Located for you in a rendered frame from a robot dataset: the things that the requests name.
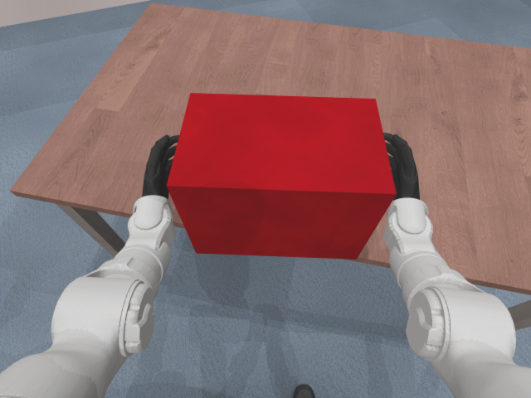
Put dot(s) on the robot right upper arm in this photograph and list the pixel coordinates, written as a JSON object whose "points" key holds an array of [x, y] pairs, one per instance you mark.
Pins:
{"points": [[468, 338]]}

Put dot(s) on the table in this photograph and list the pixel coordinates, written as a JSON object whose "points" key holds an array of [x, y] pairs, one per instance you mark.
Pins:
{"points": [[463, 107]]}

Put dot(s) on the right robot forearm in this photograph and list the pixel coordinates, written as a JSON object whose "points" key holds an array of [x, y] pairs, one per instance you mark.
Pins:
{"points": [[413, 258]]}

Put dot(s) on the right robot hand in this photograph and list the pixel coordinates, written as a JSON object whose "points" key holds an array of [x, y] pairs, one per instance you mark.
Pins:
{"points": [[404, 170]]}

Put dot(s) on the carton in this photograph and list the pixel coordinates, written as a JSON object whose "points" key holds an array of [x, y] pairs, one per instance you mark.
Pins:
{"points": [[272, 175]]}

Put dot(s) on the left robot hand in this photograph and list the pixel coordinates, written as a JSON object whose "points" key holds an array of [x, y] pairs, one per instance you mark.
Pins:
{"points": [[158, 167]]}

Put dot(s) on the left robot forearm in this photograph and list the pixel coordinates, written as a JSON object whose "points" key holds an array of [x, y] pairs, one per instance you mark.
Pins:
{"points": [[146, 254]]}

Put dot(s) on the robot left upper arm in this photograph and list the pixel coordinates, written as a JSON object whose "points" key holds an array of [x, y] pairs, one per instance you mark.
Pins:
{"points": [[100, 322]]}

